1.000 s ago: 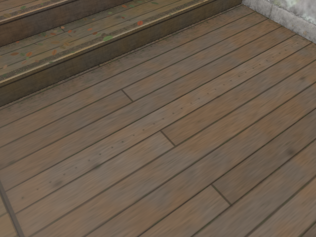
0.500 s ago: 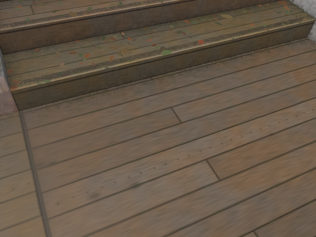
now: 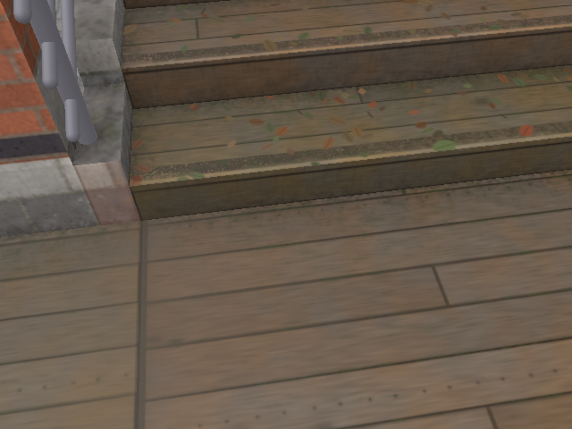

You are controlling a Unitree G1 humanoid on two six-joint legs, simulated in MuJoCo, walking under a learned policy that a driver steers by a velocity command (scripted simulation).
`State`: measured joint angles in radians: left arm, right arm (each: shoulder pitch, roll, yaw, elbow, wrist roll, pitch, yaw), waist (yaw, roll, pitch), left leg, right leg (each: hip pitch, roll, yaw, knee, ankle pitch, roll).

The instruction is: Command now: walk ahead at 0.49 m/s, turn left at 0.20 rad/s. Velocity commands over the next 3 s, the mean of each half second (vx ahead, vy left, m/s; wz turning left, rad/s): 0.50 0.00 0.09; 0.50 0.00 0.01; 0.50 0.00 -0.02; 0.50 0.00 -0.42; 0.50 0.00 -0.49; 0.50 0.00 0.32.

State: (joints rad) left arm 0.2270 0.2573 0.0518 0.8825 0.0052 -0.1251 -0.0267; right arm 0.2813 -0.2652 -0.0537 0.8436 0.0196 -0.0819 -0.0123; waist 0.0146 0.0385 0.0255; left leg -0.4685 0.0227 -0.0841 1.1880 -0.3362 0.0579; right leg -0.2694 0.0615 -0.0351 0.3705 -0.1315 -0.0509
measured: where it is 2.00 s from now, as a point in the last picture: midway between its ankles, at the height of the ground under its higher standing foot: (300, 223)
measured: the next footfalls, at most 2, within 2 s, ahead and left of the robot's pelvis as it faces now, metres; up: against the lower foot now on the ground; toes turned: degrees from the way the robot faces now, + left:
left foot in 0.34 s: +0.35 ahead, +0.16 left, +0.00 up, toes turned +3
right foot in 0.90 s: +0.67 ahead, -0.06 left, +0.00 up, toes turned -1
